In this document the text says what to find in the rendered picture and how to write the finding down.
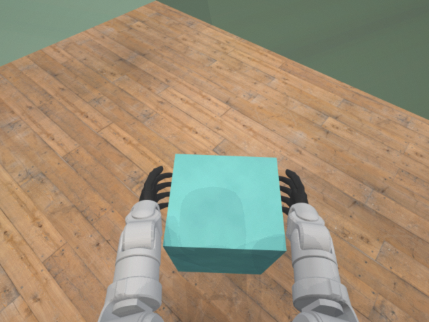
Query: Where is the robot left forearm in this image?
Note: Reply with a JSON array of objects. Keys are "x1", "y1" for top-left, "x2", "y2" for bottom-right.
[{"x1": 98, "y1": 200, "x2": 163, "y2": 322}]

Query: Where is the robot right forearm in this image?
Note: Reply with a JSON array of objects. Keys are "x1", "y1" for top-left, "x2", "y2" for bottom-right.
[{"x1": 286, "y1": 203, "x2": 359, "y2": 322}]

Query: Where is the robot left hand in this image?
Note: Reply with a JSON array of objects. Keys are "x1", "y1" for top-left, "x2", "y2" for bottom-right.
[{"x1": 139, "y1": 166, "x2": 173, "y2": 210}]

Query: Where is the carton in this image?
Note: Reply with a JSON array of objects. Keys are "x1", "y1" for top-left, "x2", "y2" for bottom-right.
[{"x1": 163, "y1": 154, "x2": 287, "y2": 274}]

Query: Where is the robot right hand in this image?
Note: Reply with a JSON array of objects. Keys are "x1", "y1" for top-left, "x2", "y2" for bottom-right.
[{"x1": 279, "y1": 169, "x2": 308, "y2": 215}]

